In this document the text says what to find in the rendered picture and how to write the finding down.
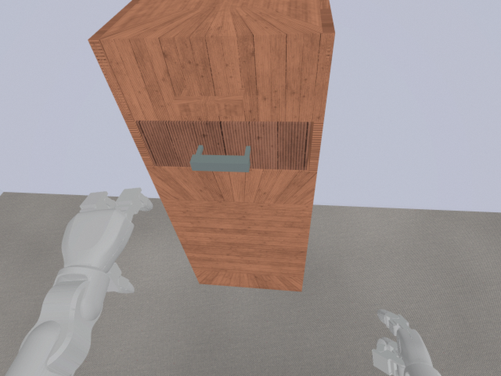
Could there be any right robot hand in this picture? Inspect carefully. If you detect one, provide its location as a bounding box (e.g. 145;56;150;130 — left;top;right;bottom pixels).
372;309;433;376

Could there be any drawer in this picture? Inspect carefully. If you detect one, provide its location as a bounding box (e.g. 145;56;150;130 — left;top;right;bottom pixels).
136;121;312;170

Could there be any left robot hand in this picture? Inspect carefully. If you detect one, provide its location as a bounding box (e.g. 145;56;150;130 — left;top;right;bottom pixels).
62;187;153;294

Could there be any robot left forearm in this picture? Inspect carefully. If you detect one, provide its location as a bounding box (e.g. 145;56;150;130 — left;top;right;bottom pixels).
5;265;110;376

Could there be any handle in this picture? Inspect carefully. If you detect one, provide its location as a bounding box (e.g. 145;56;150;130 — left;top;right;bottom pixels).
172;96;244;116
190;145;251;172

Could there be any cabinet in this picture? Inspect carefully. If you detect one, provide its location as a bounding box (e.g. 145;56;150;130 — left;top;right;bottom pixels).
88;0;335;291

